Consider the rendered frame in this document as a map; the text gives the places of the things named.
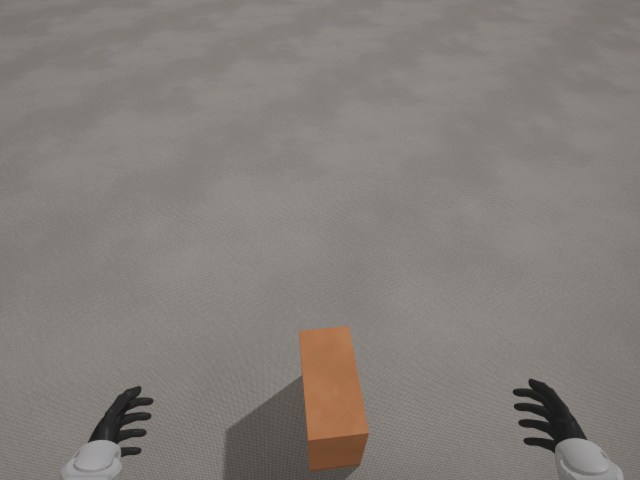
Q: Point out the left robot forearm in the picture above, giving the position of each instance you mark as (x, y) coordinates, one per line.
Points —
(96, 460)

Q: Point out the right robot hand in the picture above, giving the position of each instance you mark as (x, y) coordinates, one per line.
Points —
(561, 423)

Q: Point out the carton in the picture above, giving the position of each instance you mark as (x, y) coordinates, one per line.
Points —
(336, 423)

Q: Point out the right robot forearm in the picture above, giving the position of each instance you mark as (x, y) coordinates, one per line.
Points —
(580, 459)

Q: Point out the left robot hand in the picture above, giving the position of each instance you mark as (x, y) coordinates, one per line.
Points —
(109, 426)

